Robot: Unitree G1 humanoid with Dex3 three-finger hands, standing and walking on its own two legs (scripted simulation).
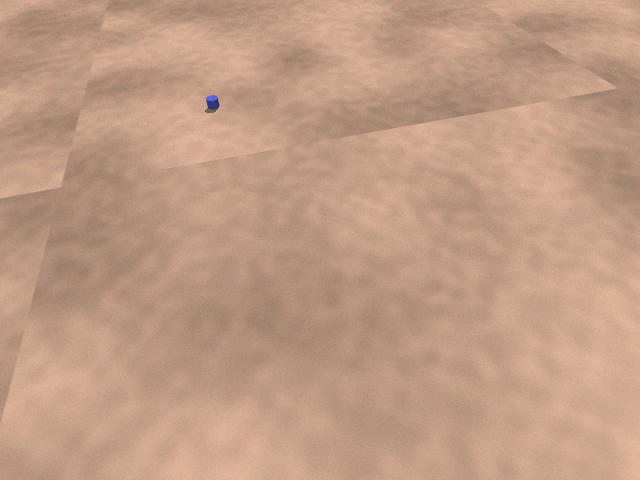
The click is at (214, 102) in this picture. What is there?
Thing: low tin
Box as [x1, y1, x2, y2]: [206, 95, 218, 109]
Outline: 206,97 209,108 214,109 218,107 218,101 216,96 210,95
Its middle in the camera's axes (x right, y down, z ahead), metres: -0.66 -0.86 +2.40
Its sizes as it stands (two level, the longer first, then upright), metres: 0.071 0.071 0.058
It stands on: the floor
